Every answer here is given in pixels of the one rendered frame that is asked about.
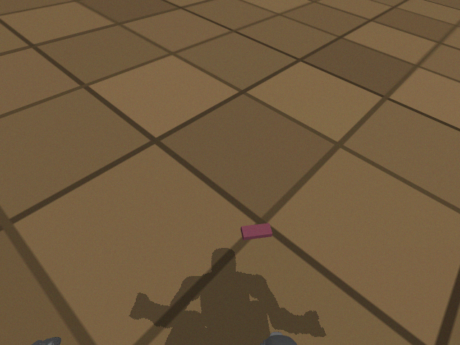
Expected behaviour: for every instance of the small box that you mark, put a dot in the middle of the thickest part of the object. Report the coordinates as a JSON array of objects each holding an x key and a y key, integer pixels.
[{"x": 256, "y": 231}]

